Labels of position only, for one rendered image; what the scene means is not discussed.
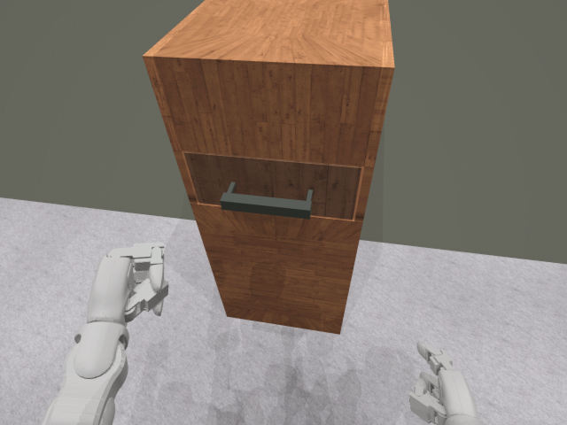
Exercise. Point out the cabinet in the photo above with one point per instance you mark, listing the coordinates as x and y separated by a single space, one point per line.
305 80

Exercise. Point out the left robot forearm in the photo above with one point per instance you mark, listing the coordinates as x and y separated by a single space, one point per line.
93 372

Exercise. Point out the robot right hand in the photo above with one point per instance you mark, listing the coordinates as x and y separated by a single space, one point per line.
449 394

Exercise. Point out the handle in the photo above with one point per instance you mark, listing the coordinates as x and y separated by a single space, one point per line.
266 205

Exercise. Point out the robot left hand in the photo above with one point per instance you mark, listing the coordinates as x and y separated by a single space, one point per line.
114 281

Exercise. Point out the drawer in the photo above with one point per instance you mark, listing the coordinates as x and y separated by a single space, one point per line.
334 186

